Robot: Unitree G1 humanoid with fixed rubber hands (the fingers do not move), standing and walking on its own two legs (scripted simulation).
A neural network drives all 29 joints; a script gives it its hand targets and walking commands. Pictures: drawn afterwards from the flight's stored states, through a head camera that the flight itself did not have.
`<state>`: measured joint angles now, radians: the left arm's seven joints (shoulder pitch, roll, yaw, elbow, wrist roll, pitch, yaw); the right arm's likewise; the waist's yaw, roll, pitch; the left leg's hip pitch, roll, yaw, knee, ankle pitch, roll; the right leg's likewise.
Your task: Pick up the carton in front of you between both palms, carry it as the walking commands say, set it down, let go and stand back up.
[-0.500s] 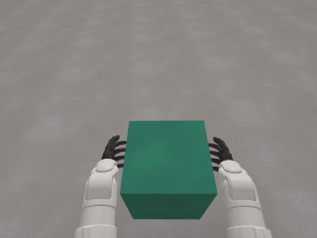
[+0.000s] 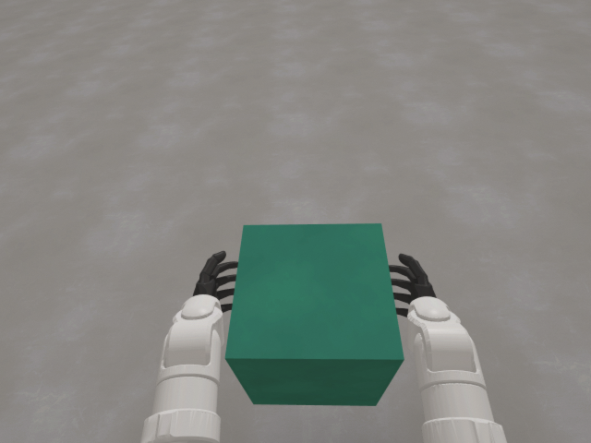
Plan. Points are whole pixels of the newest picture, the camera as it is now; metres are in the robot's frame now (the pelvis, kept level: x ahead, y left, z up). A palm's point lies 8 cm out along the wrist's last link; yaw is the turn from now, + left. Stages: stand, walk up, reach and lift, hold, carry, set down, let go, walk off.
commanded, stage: set down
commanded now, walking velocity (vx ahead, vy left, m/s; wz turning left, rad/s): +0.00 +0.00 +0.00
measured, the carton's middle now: (313, 320) +0.31 +0.00 -0.05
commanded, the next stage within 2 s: none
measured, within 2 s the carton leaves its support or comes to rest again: neither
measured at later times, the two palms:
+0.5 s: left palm (208, 326) +0.34 +0.19 -0.11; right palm (367, 307) +0.38 -0.10 -0.13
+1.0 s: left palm (236, 331) +0.41 +0.18 -0.26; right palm (365, 320) +0.43 -0.12 -0.28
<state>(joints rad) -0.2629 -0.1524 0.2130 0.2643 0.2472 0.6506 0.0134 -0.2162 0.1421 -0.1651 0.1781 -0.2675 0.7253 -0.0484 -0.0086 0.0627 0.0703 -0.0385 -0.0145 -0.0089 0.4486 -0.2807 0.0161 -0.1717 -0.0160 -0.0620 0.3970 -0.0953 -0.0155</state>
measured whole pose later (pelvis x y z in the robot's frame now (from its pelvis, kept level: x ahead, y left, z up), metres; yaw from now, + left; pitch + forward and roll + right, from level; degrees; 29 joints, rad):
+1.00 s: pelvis -0.03 -0.01 -0.18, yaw +10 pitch +43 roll +3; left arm -0.89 -0.13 0.50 0.66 0.25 0.22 0.09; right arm -0.87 0.01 -0.46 0.69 -0.30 0.25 -0.02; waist 0.00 0.05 -0.17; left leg -1.62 -0.15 -0.06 1.41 -0.54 -0.02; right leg -1.73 0.08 0.10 1.38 -0.39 0.01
